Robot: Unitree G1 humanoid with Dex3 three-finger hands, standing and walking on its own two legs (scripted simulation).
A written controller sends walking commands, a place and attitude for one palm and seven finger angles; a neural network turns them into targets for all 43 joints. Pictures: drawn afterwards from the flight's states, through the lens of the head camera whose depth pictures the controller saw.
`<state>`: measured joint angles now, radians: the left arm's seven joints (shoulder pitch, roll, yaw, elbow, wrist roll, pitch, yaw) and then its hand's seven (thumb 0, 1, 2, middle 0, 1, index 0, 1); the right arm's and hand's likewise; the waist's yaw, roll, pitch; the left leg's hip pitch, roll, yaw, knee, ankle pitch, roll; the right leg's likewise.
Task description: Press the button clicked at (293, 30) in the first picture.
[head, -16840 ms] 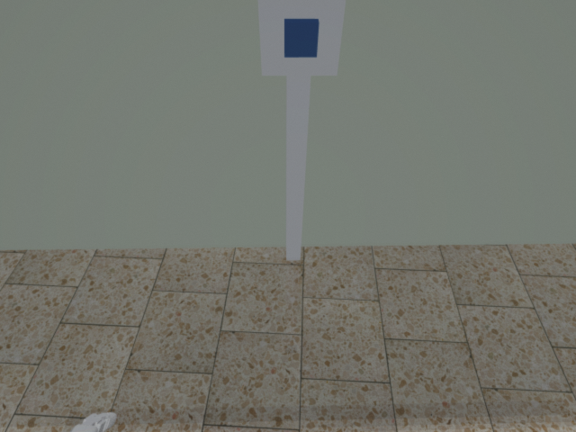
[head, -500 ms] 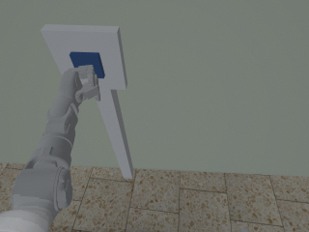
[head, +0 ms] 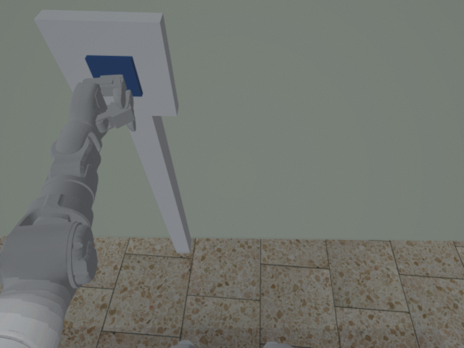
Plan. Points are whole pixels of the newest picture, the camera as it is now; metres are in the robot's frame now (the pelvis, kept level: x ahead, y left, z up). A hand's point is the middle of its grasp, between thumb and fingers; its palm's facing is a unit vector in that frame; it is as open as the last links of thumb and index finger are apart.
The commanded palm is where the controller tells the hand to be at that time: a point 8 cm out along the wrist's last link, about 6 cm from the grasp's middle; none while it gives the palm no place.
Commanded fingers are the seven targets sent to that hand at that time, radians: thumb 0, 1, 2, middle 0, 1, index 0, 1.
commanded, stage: pull the fist back off the button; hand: left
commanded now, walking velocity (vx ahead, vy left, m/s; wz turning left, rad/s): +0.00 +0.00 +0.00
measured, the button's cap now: (117, 73) +0.53 +0.18 +0.18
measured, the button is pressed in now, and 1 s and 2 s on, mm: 10 0 0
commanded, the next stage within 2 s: draw the hand back to the body in 1.10 s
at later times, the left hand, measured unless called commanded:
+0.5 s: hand (127, 115) +0.47 +0.16 +0.14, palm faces -0.05 -1.00 -0.01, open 2.8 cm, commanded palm +0.44 +0.21 +0.15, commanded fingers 0.00 0.90 0.90 -1.30 -1.50 -1.30 -1.50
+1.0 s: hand (115, 146) +0.40 +0.17 +0.14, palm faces -0.02 -1.00 -0.01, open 3.1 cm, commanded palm +0.37 +0.21 +0.15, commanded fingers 0.00 0.90 0.90 -1.30 -1.50 -1.30 -1.50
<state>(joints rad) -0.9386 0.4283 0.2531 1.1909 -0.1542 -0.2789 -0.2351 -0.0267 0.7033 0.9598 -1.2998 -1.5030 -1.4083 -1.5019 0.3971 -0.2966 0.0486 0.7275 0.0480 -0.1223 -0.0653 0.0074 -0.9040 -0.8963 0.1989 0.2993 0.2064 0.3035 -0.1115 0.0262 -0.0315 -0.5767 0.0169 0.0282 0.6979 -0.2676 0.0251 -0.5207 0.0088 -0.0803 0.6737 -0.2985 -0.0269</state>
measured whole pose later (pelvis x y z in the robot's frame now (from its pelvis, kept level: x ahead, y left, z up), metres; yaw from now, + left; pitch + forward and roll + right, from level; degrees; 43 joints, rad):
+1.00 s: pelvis +0.05 -0.01 +0.01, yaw -1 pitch +3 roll +0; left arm -0.29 0.26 0.21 0.36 -0.23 -0.05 -0.22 0.01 0.89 0.90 -1.30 -1.50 -1.30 -1.50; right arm 0.25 -0.27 0.03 0.59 0.06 -0.08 -0.05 0.01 -0.90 -0.90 0.20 0.30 0.20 0.30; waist 0.01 0.04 -0.05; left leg -0.33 0.01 0.05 0.59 -0.31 0.02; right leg -0.29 0.01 -0.05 0.58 -0.34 -0.03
